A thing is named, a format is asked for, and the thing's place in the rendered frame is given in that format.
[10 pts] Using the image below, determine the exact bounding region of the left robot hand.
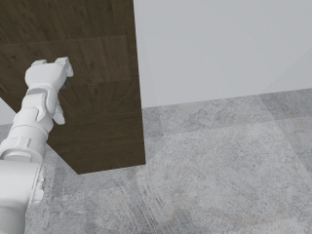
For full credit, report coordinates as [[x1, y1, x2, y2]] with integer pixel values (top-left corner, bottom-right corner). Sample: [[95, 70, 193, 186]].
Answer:
[[24, 57, 74, 125]]

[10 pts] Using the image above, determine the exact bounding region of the robot left upper arm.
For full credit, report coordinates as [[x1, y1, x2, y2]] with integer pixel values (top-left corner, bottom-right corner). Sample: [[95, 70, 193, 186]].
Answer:
[[0, 159, 47, 234]]

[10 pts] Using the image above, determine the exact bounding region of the left robot forearm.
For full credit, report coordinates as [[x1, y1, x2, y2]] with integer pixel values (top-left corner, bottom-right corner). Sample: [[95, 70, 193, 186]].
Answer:
[[0, 85, 59, 165]]

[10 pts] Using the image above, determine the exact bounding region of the handle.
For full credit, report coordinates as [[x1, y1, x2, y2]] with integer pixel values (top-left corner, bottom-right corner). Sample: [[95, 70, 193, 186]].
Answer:
[[60, 78, 68, 89]]

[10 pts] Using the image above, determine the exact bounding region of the drawer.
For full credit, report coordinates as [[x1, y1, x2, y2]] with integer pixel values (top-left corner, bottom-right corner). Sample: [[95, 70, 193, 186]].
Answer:
[[0, 35, 132, 93]]

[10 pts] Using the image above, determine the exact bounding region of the cabinet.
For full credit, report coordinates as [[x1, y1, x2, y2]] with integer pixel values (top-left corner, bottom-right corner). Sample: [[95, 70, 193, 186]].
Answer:
[[0, 0, 146, 175]]

